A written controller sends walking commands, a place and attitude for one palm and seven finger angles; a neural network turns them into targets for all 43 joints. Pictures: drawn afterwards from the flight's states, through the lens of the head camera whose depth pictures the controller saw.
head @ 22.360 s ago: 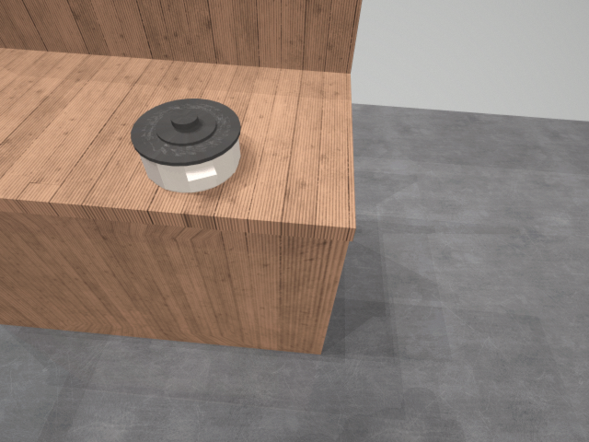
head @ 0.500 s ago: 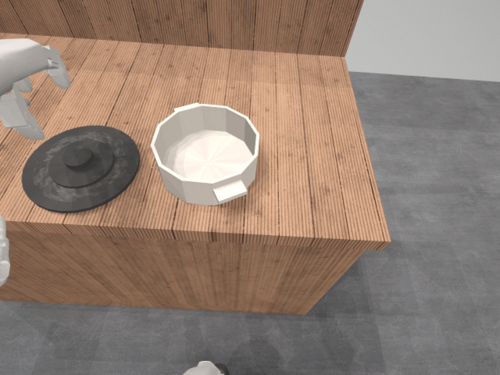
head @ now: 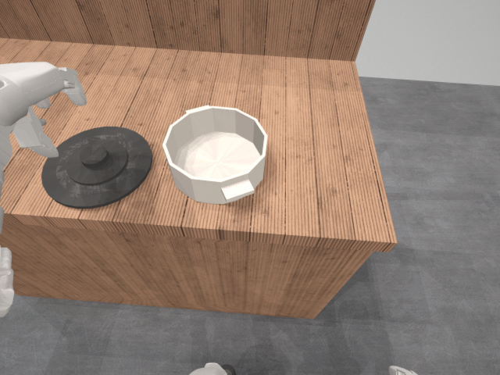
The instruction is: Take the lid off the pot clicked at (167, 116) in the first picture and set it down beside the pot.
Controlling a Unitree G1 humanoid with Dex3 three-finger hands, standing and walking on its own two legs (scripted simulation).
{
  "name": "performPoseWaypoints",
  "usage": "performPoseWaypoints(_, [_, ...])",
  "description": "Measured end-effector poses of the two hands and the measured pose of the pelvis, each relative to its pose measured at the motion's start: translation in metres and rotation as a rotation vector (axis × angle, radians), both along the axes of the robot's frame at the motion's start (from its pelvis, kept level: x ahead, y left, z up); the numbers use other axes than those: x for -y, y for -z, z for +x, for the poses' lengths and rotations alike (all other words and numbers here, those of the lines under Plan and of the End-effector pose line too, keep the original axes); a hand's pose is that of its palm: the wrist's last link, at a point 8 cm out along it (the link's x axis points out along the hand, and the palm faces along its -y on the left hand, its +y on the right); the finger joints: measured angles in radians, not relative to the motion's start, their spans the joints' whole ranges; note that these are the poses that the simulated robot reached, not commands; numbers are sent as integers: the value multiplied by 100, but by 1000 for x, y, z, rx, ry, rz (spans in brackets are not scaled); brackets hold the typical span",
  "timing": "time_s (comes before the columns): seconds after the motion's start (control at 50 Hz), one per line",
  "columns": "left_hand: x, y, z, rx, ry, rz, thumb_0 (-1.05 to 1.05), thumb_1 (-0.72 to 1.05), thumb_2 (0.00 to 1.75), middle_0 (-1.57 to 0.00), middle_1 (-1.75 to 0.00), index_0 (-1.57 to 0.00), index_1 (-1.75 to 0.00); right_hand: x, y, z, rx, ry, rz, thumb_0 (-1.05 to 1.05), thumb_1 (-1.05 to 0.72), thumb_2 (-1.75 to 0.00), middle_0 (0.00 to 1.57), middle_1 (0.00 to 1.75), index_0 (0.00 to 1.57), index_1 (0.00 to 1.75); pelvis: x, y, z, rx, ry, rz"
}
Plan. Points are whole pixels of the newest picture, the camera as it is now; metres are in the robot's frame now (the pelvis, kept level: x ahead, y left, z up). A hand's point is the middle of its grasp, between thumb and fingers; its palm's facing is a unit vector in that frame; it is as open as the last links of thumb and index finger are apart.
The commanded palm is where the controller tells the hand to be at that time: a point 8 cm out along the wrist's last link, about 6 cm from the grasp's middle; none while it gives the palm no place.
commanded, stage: draw the hand back to the body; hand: left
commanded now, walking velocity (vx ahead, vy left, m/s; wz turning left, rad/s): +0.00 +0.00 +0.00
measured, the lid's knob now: (94, 156) +0.50 +0.31 +0.02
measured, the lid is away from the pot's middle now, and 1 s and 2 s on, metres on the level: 0.24 0.24 0.24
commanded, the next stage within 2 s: step back with the hand held close in 1.92 s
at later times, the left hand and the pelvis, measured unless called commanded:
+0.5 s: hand (72, 107) +0.41 +0.24 +0.21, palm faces +0.37 -0.89 -0.27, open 10.7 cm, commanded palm +0.35 +0.28 +0.22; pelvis +0.01 -0.02 +0.01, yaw -3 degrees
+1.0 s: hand (87, 158) +0.34 +0.20 +0.20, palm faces +0.45 -0.85 -0.28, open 8.4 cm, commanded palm +0.28 +0.23 +0.21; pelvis +0.03 -0.08 +0.01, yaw -1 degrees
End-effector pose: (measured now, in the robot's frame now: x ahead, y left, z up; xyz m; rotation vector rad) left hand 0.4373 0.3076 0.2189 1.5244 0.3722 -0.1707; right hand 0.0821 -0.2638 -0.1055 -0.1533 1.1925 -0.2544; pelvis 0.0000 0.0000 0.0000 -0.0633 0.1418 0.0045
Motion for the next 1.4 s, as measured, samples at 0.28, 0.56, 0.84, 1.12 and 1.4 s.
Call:
performPoseWaypoints(0.28, [14, 5, -42, 485, -39, -807, 1, 0, 63, -36, -87, -36, -87, -22, -18, 40, 202, -130, 6, 1, -90, -90, 20, 30, 20, 30, 6, -7, -5, 102, 8, 17])
performPoseWaypoints(0.56, [31, 0, -75, 838, -207, -1142, 1, 15, 67, -33, -77, -33, -77, 12, -31, 59, 361, -106, -10, 1, -90, -90, 20, 30, 20, 30, 31, -13, 19, 158, 47, 40])
performPoseWaypoints(0.84, [62, 4, -123, 871, -238, -1110, 1, 45, 77, -28, -58, -28, -58, 54, -28, 92, 398, -117, -5, 1, -90, -90, 20, 30, 20, 30, 66, -13, 31, 185, 29, 64])
performPoseWaypoints(1.12, [80, 12, -160, 875, -257, -1098, 2, 76, 86, -23, -38, -23, -38, 54, -33, 126, 475, -160, 35, 1, -90, -90, 20, 30, 20, 30, 84, -12, 36, 199, 19, 76])
performPoseWaypoints(1.4, [89, 17, -196, 847, -221, -1082, 2, 88, 89, -21, -31, -21, -30, 46, -35, 129, 489, -159, 36, 1, -90, -90, 20, 30, 20, 30, 79, -12, 38, 206, 22, 76])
